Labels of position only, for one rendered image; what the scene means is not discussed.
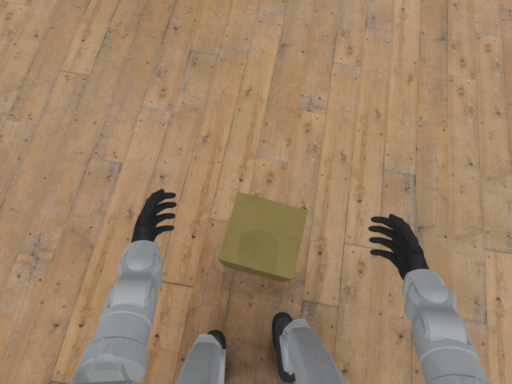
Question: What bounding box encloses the right robot forearm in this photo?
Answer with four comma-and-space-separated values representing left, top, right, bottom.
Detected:
402, 269, 492, 384

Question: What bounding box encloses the right robot hand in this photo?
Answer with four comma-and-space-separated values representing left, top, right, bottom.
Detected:
368, 214, 429, 280

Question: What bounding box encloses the left robot hand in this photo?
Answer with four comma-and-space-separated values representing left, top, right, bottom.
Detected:
131, 189, 177, 242

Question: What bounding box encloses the robot left foot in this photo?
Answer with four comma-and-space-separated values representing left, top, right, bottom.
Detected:
208, 330, 226, 349

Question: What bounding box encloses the robot left thigh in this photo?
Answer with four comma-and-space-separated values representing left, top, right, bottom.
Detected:
176, 342, 226, 384

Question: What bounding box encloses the left robot forearm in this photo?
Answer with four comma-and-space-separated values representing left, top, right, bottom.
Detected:
70, 240, 162, 384

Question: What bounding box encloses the carton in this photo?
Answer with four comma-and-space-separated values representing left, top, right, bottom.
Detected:
218, 192, 308, 282

